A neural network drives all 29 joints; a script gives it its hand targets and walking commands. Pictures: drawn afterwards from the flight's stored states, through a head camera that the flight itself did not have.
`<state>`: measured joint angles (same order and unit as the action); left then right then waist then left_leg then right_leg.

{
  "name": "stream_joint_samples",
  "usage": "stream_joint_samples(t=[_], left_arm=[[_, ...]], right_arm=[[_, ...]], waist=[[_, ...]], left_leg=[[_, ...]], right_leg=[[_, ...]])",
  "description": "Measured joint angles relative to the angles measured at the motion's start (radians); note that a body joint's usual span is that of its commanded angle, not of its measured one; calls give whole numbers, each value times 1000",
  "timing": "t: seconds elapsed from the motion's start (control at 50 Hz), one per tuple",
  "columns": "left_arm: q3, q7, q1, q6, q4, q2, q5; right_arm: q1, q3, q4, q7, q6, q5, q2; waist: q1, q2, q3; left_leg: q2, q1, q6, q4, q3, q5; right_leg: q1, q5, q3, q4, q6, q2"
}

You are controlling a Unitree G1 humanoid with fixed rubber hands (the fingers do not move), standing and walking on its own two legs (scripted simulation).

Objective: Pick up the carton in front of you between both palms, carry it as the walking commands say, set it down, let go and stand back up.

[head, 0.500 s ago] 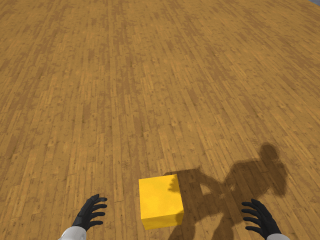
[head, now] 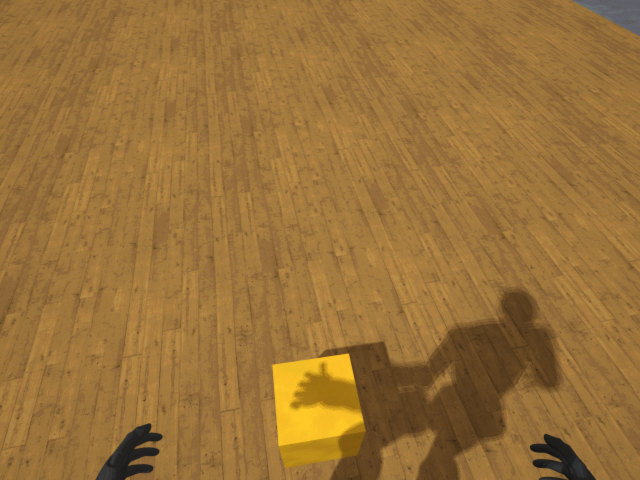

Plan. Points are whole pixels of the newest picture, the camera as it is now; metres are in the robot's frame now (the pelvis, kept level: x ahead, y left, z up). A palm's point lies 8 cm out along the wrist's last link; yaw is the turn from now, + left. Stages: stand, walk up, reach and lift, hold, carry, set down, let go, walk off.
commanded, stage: stand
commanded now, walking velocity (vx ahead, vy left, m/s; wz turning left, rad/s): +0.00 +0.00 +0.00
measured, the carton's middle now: (316, 411) +0.40 +0.04 -0.65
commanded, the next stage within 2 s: none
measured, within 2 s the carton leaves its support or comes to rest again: neither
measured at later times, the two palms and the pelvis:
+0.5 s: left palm out of the picture +0.11 +0.30 -0.09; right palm out of the picture +0.10 -0.30 -0.09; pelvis +0.00 +0.00 +0.00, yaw +0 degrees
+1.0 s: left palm out of the picture +0.09 +0.30 -0.09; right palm out of the picture +0.08 -0.31 -0.09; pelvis -0.02 +0.00 +0.01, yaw +0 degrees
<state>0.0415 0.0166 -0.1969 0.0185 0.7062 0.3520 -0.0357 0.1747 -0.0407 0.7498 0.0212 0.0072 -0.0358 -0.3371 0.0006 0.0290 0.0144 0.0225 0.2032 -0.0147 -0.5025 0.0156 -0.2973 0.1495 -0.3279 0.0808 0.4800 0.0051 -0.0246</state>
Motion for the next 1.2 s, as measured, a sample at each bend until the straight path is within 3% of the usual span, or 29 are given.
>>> stream_joint_samples(t=[1.2], left_arm=[[-30, -2, 65, -24, 268, 33, 19]], right_arm=[[-48, 26, 260, -7, -20, 19, -38]], waist=[[-7, -16, 20]], left_leg=[[-4, -90, 4, 153, -4, 104]], right_leg=[[-79, 96, -1, -134, 2, 11]])
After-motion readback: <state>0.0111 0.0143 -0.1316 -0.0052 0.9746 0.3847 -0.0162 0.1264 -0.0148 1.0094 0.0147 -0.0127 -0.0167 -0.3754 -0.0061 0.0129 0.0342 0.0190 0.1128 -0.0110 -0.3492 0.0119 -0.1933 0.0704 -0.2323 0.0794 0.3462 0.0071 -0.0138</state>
